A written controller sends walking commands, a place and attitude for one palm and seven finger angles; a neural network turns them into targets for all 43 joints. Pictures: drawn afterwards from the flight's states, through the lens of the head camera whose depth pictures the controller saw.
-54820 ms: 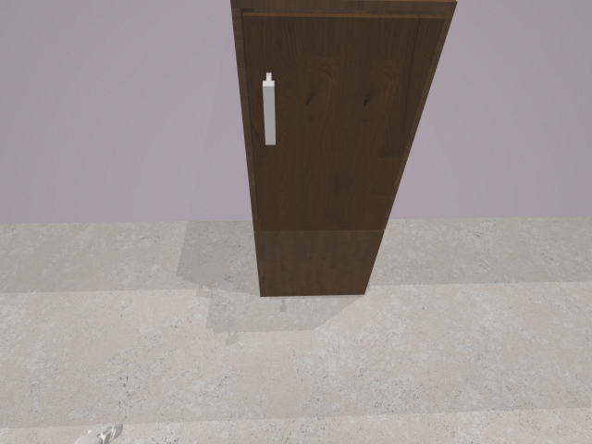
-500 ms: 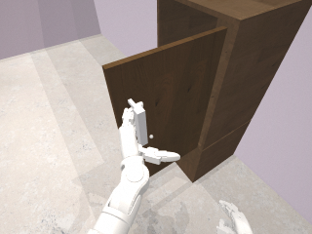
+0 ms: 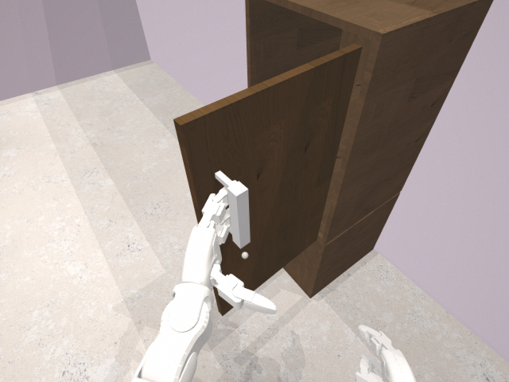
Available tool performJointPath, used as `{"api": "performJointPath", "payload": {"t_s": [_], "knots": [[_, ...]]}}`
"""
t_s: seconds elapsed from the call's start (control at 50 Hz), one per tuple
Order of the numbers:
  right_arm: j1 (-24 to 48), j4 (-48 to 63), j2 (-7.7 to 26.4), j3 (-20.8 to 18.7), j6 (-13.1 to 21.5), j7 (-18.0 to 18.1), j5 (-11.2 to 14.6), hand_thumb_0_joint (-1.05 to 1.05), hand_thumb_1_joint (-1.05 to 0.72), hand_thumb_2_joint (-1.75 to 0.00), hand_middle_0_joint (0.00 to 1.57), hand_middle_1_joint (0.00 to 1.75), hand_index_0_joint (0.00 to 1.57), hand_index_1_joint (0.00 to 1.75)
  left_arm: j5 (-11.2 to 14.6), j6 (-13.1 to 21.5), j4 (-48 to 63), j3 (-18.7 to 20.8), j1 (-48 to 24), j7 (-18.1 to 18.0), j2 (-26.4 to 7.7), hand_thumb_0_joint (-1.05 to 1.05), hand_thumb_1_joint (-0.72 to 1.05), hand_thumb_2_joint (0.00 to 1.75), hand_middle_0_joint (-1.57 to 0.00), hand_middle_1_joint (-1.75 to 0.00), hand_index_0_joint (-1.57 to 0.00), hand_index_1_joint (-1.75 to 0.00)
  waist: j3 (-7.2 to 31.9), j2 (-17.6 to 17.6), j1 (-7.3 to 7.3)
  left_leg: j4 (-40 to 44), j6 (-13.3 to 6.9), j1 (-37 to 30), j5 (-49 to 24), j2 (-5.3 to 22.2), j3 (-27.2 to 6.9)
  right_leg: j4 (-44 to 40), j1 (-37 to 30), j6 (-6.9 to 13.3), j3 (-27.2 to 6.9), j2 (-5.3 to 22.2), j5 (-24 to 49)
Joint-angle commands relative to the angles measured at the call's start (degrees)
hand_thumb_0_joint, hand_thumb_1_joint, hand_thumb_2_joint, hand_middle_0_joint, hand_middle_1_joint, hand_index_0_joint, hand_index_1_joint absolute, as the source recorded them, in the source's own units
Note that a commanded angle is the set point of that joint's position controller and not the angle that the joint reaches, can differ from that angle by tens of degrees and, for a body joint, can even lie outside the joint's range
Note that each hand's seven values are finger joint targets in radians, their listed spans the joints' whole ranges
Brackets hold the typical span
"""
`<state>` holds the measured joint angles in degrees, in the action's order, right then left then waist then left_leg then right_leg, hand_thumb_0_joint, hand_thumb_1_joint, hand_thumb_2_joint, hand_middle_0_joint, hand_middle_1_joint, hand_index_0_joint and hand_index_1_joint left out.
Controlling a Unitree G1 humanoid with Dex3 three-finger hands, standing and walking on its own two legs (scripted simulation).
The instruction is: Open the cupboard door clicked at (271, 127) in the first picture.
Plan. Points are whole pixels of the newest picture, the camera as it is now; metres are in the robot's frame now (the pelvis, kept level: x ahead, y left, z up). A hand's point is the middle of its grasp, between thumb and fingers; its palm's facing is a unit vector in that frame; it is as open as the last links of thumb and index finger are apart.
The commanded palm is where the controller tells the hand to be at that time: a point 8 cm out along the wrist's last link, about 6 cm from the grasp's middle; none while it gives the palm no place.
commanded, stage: slide the hand sideways off the handle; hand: left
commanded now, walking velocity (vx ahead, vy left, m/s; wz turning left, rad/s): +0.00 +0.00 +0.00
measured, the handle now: (231, 210) +0.36 +0.06 +0.09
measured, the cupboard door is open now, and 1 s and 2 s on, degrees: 94 94 94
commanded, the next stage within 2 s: draw the hand back to the body in 0.66 s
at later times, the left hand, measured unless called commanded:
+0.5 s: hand (208, 275) +0.24 +0.08 +0.09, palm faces -0.02 -1.00 -0.02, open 16.2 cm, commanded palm +0.21 +0.15 +0.09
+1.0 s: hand (167, 282) +0.22 +0.13 +0.11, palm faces +0.01 -1.00 -0.06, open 16.3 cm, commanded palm +0.19 +0.19 +0.11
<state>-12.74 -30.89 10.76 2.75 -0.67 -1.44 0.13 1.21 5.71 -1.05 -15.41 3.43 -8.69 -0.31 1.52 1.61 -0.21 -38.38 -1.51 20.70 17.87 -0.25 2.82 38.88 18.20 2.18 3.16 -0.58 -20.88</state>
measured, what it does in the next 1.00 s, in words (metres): stands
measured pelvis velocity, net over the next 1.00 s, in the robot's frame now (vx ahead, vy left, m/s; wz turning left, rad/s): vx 0.02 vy -0.02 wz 0.02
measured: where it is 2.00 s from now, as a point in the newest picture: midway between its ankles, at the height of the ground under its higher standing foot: outside the picture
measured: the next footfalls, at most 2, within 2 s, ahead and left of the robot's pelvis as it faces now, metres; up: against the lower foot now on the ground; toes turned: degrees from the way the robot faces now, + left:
none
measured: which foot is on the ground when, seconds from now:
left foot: down 0.00-1.00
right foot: down 0.00-1.00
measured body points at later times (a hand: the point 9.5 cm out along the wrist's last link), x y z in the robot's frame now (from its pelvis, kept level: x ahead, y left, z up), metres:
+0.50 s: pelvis +0.02 -0.02 +0.00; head +0.02 -0.04 +0.45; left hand +0.24 +0.14 +0.10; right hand +0.21 -0.23 -0.08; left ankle +0.03 +0.10 -0.72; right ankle +0.00 -0.09 -0.72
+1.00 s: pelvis +0.02 -0.02 +0.00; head +0.01 -0.03 +0.45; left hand +0.22 +0.19 +0.11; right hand +0.20 -0.23 -0.08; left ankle +0.03 +0.10 -0.72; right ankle +0.00 -0.09 -0.72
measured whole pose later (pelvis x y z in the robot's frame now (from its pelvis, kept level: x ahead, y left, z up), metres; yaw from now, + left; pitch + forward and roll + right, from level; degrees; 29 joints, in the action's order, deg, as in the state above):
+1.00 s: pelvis +0.02 -0.02 +0.00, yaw +1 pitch +1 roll +0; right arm -14.2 -31.1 12.8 3.1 8.7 2.7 1.3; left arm 11.5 7.2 16.5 1.6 23.8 6.4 -10.9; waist 2.8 2.8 -1.1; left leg -40.4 -0.2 21.8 19.8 0.5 0.8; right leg 39.6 18.2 3.2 5.0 -1.5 -22.8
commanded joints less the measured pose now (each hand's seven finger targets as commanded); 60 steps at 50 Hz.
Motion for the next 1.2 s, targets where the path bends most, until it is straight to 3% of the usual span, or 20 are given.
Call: {"api": "performJointPath", "payload": {"t_s": [0.0, 0.08, 0.14, 0.16, 0.2, 0.24, 0.26, 0.36, 0.46, 0.54, 0.6, 0.7, 0.74, 0.8, 0.86, 0.9, 0.92, 1.02, 1.08, 1.18], "knots": [[8.91, 10.37, 5.5, -1.64, 2.44, 1.41, 0.29, 0.0, -0.9, -0.9, 0.2, 0.3, 0.2, 0.3, 0.2, 2.79, 15.22, 2.33, -12.02, -0.18, -0.38, 0.0, -0.5, 0.3, -0.15, -0.3, -0.15, -0.3, 7.0, -4.53, -0.68, 6.41, -0.04, -6.23, -4.07, 0.57, -3.41, -8.65, 1.41, -0.18, -1.48, 0.04, 6.2], [9.05, 10.57, 5.33, -1.67, 2.99, 2.0, 0.26, 0.0, -0.9, -0.9, 0.2, 0.3, 0.2, 0.3, 1.63, 2.85, 18.66, 2.96, -8.85, 0.82, -0.66, 0.0, -0.5, 0.3, -0.15, -0.3, -0.15, -0.3, 9.65, -4.08, -0.94, 5.95, -0.09, -7.85, -6.34, 0.51, -3.24, -8.55, -0.18, -0.33, -1.68, -0.08, 9.01], [8.35, 10.33, 5.35, -1.59, 3.68, 2.07, 0.25, 0.0, -0.9, -0.9, 0.2, 0.3, 0.2, 0.3, 2.24, 3.39, 20.85, 2.7, -7.09, 2.22, -0.78, 0.0, -0.5, 0.3, -0.15, -0.3, -0.15, -0.3, 9.98, -3.08, -0.29, 5.44, -0.05, -8.36, -8.05, 0.39, -3.34, -7.87, -0.19, -0.42, -1.49, -0.09, 11.95], [7.92, 10.13, 5.54, -1.77, 3.91, 2.01, 0.26, 0.0, -0.9, -0.9, 0.2, 0.3, 0.2, 0.3, 2.5, 3.52, 20.73, 4.92, -4.14, 2.56, -2.64, 0.0, -0.5, 0.3, -0.15, -0.3, -0.15, -0.3, 10.74, -4.02, -1.05, 5.23, 0.0, -8.11, -8.97, 0.39, -3.24, -7.82, -1.28, -0.37, -1.71, -0.16, 13.25], [8.07, 10.48, 5.62, -1.66, 3.93, 2.08, 0.18, 0.0, -0.9, -0.9, 0.2, 0.3, 0.2, 0.3, 3.08, 3.44, 21.58, 7.07, 0.66, 3.32, -4.32, 0.0, -0.5, 0.3, -0.15, -0.3, -0.15, -0.3, 10.36, -4.61, -1.4, 4.93, -0.11, -7.31, -9.8, 0.08, -2.7, -7.84, -2.18, -0.7, -2.11, 0.17, 16.0], [7.79, 10.77, 5.69, -1.63, 3.96, 2.13, 0.19, 0.0, -0.9, -0.9, 0.2, 0.3, 0.2, 0.3, 2.73, 3.09, 22.43, 6.65, 1.35, 4.2, -4.34, 0.0, -0.5, 0.3, -0.15, -0.3, -0.15, -0.3, 9.37, -4.86, -0.97, 4.78, -0.14, -6.8, -10.13, -0.03, -2.62, -7.64, -2.05, -0.9, -2.31, 0.34, 17.31], [7.83, 10.72, 5.75, -1.66, 4.06, 2.08, 0.21, 0.0, -0.9, -0.9, 0.2, 0.3, 0.2, 0.3, 2.56, 2.93, 22.67, 7.07, 2.74, 4.63, -4.93, 0.0, -0.5, 0.3, -0.15, -0.3, -0.15, -0.3, 8.52, -3.27, -1.12, 4.7, -0.1, -6.78, -10.25, -0.02, -2.57, -7.74, -1.78, -0.76, -2.53, 0.35, 17.31], [7.66, 11.31, 5.88, -1.59, 4.68, 2.69, 0.22, 0.0, -0.9, -0.9, 0.2, 0.3, 0.2, 0.3, 3.95, 2.96, 25.21, 9.59, 6.68, 6.99, -7.11, 0.0, -0.5, 0.3, -0.15, -0.3, -0.15, -0.3, 7.18, -3.79, -0.85, 3.87, -0.23, -5.89, -10.2, -0.3, -2.43, -7.98, -1.71, -1.32, -3.1, 0.61, 18.98], [7.09, 11.18, 6.23, -1.82, 6.28, 3.25, 0.33, 0.0, -0.9, -0.9, 0.2, 0.3, 0.2, 0.3, 6.3, 4.72, 27.25, 13.57, 11.85, 9.75, -9.68, 0.0, -0.5, 0.3, -0.15, -0.3, -0.15, -0.3, 8.36, -3.96, -1.3, 2.64, -0.13, -4.81, -10.47, -0.63, -2.53, -7.62, -2.89, -2.04, -4.11, 1.13, 22.04], [6.24, 10.91, 6.62, -1.92, 7.72, 3.72, 0.45, 0.0, -0.9, -0.9, 0.2, 0.3, 0.2, 0.3, 7.75, 6.19, 28.16, 15.61, 13.33, 12.3, -11.45, 0.0, -0.5, 0.3, -0.15, -0.3, -0.15, -0.3, 8.95, -4.69, -0.72, 1.55, -0.12, -3.01, -9.97, -0.92, -2.87, -7.15, -3.01, -3.01, -5.28, 1.87, 24.12], [5.59, 10.47, 6.94, -2.11, 8.93, 3.99, 0.6, 0.0, -0.9, -0.9, 0.2, 0.3, 0.2, 0.3, 8.7, 7.18, 27.81, 16.57, 14.48, 14.53, -12.18, 0.0, -0.5, 0.3, -0.15, -0.3, -0.15, -0.3, 7.93, -3.5, -0.49, 0.72, -0.02, -2.09, -9.41, -0.98, -3.06, -7.29, -2.2, -3.26, -6.08, 2.27, 23.57], [5.12, 10.24, 7.6, -2.43, 11.62, 4.37, 0.95, 0.0, -0.9, -0.9, 0.2, 0.3, 0.2, 0.3, 10.07, 8.29, 28.94, 13.94, 12.19, 16.75, -10.62, 0.0, -0.5, 0.3, -0.15, -0.3, -0.15, -0.3, 7.88, -3.19, 0.58, -0.08, -0.06, -1.89, -7.96, -0.95, -3.81, -6.86, 0.87, -2.9, -5.04, 1.82, 18.3], [4.78, 10.34, 7.65, -2.49, 12.41, 4.41, 0.98, 0.0, -0.9, -0.9, 0.2, 0.3, 0.2, 0.3, 10.07, 8.29, 28.28, 14.2, 14.33, 16.6, -10.62, 0.0, -0.5, 0.3, -0.15, -0.3, -0.15, -0.3, 8.23, -3.9, 0.03, -0.06, -0.07, -1.63, -7.77, -0.91, -3.98, -6.48, 1.3, -2.77, -4.49, 1.67, 17.24], [5.14, 10.17, 7.69, -2.56, 12.6, 4.53, 1.01, 0.0, -0.9, -0.9, 0.2, 0.3, 0.2, 0.3, 9.44, 7.89, 28.83, 18.72, 13.99, 14.99, -14.86, 0.0, -0.5, 0.3, -0.15, -0.3, -0.15, -0.3, 9.17, -4.09, -1.14, 0.51, -0.13, -1.39, -7.1, -0.88, -3.86, -6.94, 0.23, -2.38, -5.01, 1.73, 13.95], [5.55, 10.17, 7.5, -2.29, 12.48, 4.63, 1.08, 0.0, -0.9, -0.9, 0.2, 0.3, 0.2, 0.3, 9.56, 6.74, 29.16, 21.97, 15.91, 13.82, -16.86, 0.0, -0.5, 0.3, -0.15, -0.3, -0.15, -0.3, 9.29, -3.81, -2.32, 1.28, -0.15, -1.56, -7.9, -0.79, -3.68, -7.06, -1.53, -2.08, -4.79, 1.54, 14.74], [5.97, 10.5, 7.18, -1.99, 12.73, 4.67, 1.29, 0.0, -0.9, -0.9, 0.2, 0.3, 0.2, 0.3, 10.35, 6.14, 30.71, 21.81, 16.34, 14.06, -15.95, 0.0, -0.5, 0.3, -0.15, -0.3, -0.15, -0.3, 9.0, -2.16, -2.49, 1.96, -0.08, -2.35, -8.29, -0.76, -3.45, -7.08, -1.95, -1.92, -4.19, 1.33, 15.49], [6.23, 10.56, 7.26, -1.84, 12.87, 4.74, 1.47, 0.0, -0.9, -0.9, 0.2, 0.3, 0.2, 0.3, 10.64, 5.74, 31.33, 20.73, 15.79, 14.49, -14.94, 0.0, -0.5, 0.3, -0.15, -0.3, -0.15, -0.3, 8.13, -0.75, -2.15, 2.29, -0.13, -2.94, -8.41, -0.75, -3.28, -7.23, -1.21, -1.78, -3.55, 0.97, 15.18], [6.01, 10.3, 7.98, -1.65, 14.22, 5.16, 1.79, 0.0, -0.9, -0.9, 0.2, 0.3, 0.2, 0.3, 12.36, 3.5, 32.94, 20.28, 16.44, 17.25, -15.2, 0.0, -0.5, 0.3, -0.15, -0.3, -0.15, -0.3, 6.44, -1.25, -1.62, 3.3, -0.27, -4.34, -8.64, -0.41, -3.78, -8.36, -0.63, -1.86, -2.55, 0.53, 14.78], [6.01, 9.91, 8.44, -1.75, 14.56, 5.6, 1.94, 0.0, -0.9, -0.9, 0.2, 0.3, 0.2, 0.3, 12.9, 1.88, 32.61, 22.52, 16.81, 18.65, -17.35, 0.0, -0.5, 0.3, -0.15, -0.3, -0.15, -0.3, 5.27, -2.64, -1.73, 3.87, -0.35, -4.61, -8.29, -0.27, -4.03, -9.16, -0.29, -1.88, -2.29, 0.39, 13.21], [6.7, 9.72, 8.32, -1.48, 14.96, 6.23, 1.98, 0.0, -0.9, -0.9, 0.2, 0.3, 0.2, 0.3, 13.95, 0.08, 34.75, 26.05, 15.43, 18.73, -19.19, 0.0, -0.43, 0.33, -0.15, -0.3, -0.15, -0.3, 5.54, -0.38, -2.53, 5.35, -0.14, -6.42, -8.31, -0.24, -4.41, -9.65, -0.78, -1.4, -1.17, -0.05, 11.36]]}}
